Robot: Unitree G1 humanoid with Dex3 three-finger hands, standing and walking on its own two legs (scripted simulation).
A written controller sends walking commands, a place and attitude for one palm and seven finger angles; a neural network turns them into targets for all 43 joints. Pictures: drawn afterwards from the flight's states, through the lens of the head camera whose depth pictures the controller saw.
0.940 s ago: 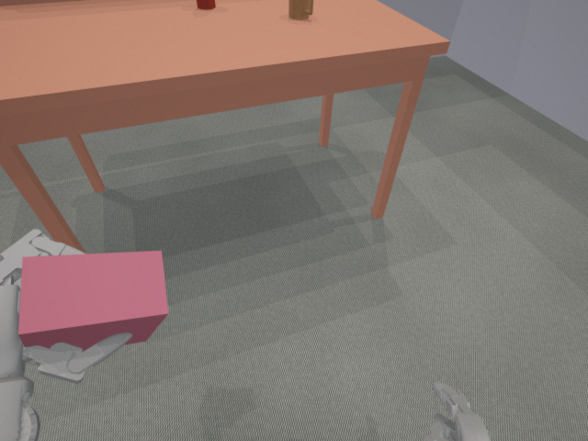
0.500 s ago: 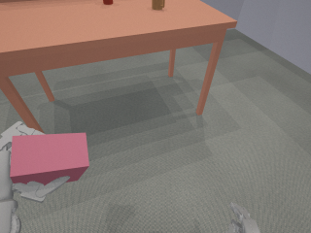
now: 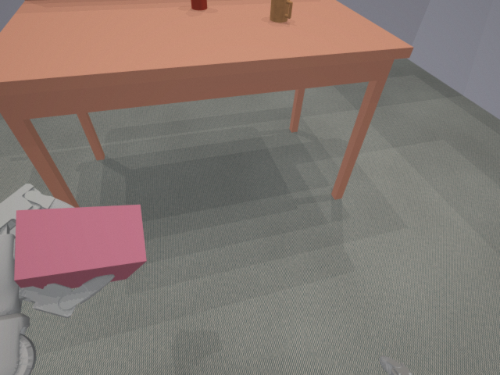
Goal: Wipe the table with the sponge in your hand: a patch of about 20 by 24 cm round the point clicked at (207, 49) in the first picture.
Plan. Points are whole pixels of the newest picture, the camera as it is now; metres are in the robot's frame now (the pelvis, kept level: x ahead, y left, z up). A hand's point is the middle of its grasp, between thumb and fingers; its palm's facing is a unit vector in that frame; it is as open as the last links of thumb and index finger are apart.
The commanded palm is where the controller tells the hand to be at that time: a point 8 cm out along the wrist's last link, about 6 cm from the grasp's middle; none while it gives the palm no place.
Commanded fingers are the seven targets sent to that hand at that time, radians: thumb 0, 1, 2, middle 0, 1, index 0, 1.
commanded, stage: walk to a spot facing it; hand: left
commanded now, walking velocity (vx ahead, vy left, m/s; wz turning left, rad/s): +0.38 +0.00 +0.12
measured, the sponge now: (99, 249) +0.22 +0.20 +0.16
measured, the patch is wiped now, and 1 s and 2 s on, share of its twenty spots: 0.00 0.00 0.00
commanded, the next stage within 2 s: none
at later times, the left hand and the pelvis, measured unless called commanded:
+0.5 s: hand (154, 178) +0.33 +0.16 +0.18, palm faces +0.42 -0.77 -0.47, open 10.1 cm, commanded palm +0.27 +0.21 +0.19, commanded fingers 0.00 0.10 1.30 -1.20 -1.60 -1.20 -1.60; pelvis +0.13 -0.08 +0.00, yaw +4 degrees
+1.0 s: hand (154, 143) +0.38 +0.17 +0.20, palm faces +0.58 -0.66 -0.47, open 10.1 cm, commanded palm +0.31 +0.20 +0.19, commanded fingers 0.00 0.10 1.30 -1.20 -1.60 -1.20 -1.60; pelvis +0.24 -0.11 +0.00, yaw +17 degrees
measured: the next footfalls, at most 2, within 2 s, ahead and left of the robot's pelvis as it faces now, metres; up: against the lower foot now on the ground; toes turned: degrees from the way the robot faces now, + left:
right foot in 0.34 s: +0.19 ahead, -0.16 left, +0.00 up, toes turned -10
left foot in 0.78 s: +0.31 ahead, +0.07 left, +0.00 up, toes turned +19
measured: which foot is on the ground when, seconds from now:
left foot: down 0.00-0.34, up 0.36-0.76, down 0.78-1.00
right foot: down 0.00-0.04, up 0.06-0.32, down 0.34-0.76, up 0.78-1.00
